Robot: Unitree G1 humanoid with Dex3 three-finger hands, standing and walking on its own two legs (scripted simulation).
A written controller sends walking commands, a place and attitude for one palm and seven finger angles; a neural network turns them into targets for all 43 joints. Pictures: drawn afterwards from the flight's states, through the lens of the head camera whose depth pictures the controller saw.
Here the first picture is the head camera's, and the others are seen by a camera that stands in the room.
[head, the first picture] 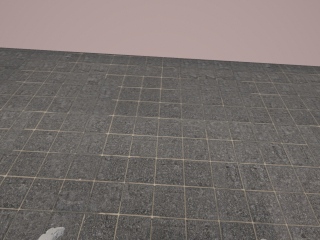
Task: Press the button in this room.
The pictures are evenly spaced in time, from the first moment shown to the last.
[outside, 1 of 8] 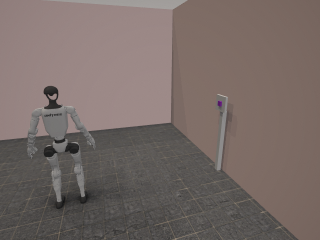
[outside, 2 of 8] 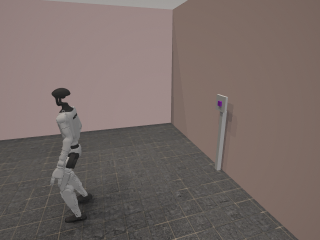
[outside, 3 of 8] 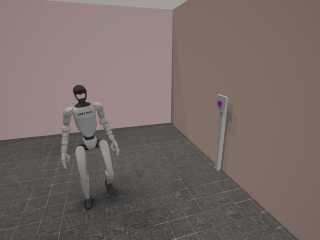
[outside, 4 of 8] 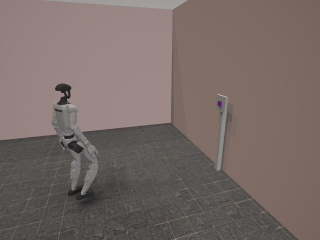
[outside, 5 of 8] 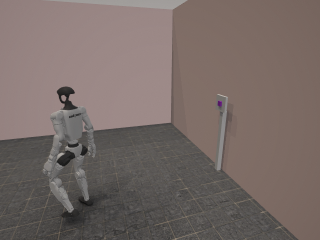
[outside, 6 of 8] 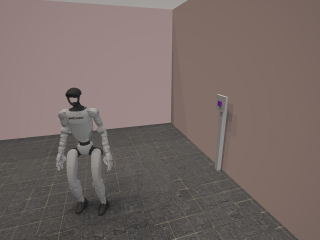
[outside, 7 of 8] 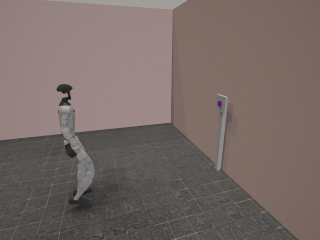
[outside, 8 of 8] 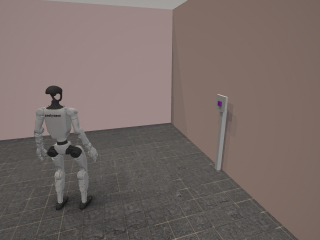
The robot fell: no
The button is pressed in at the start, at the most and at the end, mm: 0 0 0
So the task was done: no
